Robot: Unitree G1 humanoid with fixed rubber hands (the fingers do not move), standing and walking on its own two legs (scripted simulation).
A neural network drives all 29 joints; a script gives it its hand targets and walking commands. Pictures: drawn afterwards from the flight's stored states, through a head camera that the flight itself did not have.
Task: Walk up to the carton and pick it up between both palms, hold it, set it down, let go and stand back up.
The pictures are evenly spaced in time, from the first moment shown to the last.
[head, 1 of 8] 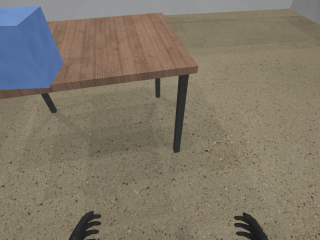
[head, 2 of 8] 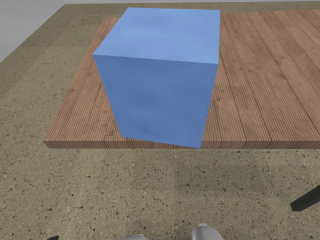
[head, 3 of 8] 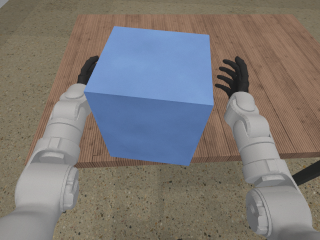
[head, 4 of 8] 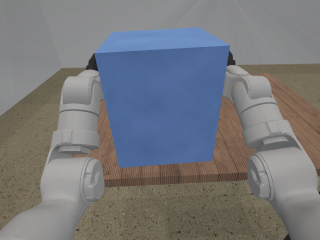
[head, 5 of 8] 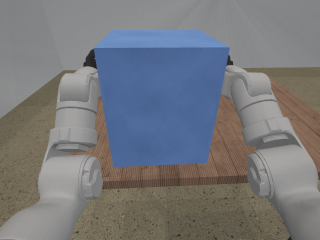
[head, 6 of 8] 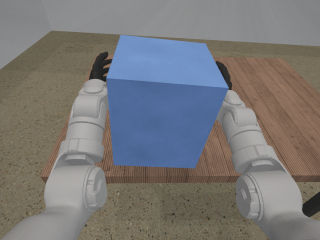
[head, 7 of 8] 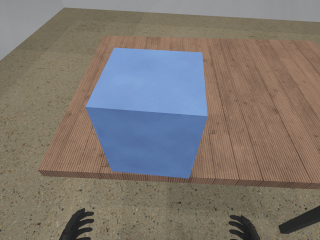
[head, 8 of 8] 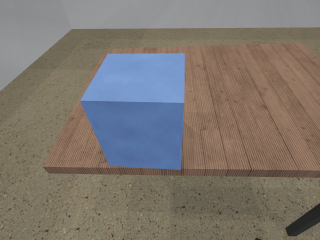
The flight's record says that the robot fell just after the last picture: no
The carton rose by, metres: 0.19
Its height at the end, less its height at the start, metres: +0.00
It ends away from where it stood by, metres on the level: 0.03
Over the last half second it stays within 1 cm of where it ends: yes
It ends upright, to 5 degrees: yes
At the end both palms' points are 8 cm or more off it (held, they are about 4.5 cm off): yes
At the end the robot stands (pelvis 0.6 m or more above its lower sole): yes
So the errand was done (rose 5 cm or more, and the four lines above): yes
